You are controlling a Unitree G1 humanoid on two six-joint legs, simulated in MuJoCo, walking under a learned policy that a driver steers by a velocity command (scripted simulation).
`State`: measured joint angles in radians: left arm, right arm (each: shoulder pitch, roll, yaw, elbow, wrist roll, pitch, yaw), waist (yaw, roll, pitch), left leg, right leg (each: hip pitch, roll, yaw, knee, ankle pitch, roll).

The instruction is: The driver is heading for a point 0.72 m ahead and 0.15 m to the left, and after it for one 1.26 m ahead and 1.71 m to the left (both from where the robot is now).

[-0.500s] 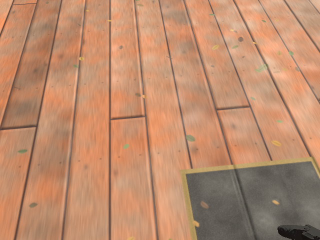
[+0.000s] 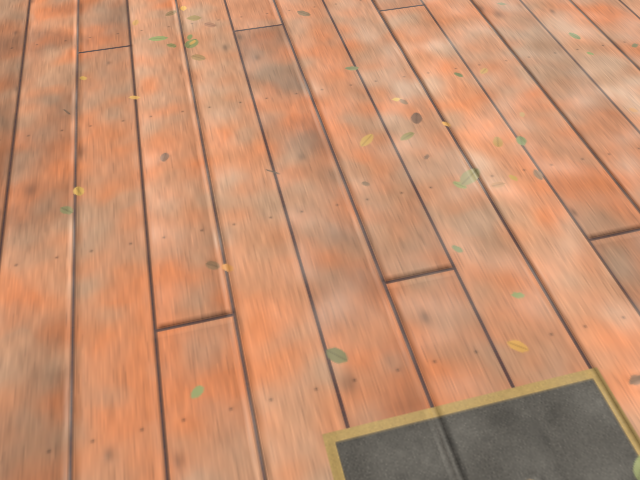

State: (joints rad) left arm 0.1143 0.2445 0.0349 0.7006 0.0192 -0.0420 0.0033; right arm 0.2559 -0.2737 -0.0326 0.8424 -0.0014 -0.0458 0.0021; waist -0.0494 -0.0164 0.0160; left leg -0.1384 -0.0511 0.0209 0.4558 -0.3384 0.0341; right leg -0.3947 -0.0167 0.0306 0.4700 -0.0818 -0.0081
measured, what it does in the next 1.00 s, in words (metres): walks ahead, turning left: left foot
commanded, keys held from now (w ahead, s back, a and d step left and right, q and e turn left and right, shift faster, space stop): no key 0.06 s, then w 0.24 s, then w+q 0.64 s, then w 0.02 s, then w+e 0.04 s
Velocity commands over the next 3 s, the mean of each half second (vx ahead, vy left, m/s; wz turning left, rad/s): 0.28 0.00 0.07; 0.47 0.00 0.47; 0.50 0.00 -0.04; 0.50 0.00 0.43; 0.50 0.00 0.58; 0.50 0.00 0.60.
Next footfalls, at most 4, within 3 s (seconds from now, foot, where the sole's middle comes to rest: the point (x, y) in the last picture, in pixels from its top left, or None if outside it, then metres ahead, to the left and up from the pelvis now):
0.82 left None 0.38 0.20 -0.77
1.42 right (279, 359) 0.76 0.09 -0.77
1.94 left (142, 300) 0.94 0.43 -0.77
2.42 right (157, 199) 1.29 0.44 -0.77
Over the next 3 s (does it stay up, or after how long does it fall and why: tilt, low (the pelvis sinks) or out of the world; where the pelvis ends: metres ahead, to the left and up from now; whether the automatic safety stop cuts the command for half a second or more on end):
stays up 1.25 0.67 -0.02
